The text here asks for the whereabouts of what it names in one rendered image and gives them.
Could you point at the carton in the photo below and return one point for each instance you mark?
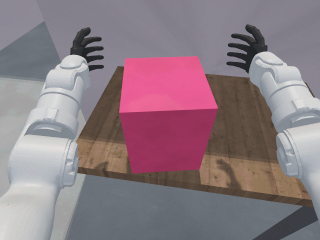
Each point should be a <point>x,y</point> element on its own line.
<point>167,111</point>

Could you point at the table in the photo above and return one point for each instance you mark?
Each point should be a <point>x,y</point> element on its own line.
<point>240,158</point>

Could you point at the robot right hand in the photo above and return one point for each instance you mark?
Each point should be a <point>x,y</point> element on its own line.
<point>257,45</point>

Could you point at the left robot forearm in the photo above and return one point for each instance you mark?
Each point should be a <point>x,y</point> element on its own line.
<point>59,103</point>

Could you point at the right robot forearm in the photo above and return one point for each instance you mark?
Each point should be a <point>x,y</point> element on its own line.
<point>288,97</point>

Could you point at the robot left hand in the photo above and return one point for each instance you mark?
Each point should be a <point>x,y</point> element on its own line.
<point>79,44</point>

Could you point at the left robot upper arm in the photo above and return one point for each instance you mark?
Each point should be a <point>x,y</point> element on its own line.
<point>41,167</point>

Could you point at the right robot upper arm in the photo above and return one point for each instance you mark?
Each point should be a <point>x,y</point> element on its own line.
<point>298,154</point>

